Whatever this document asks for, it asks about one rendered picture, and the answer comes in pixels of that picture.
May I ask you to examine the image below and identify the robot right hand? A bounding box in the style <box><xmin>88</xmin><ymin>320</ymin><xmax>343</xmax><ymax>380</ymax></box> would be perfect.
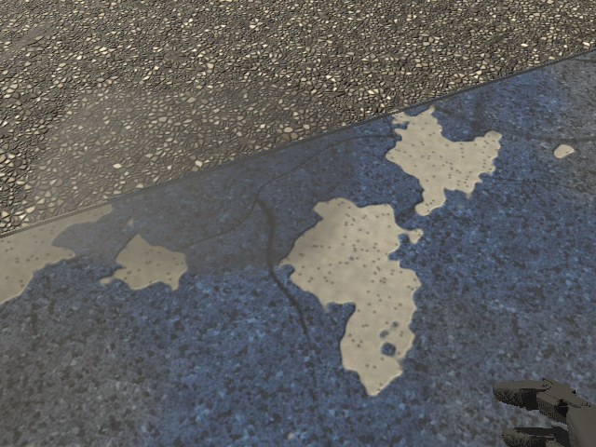
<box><xmin>493</xmin><ymin>377</ymin><xmax>596</xmax><ymax>447</ymax></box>

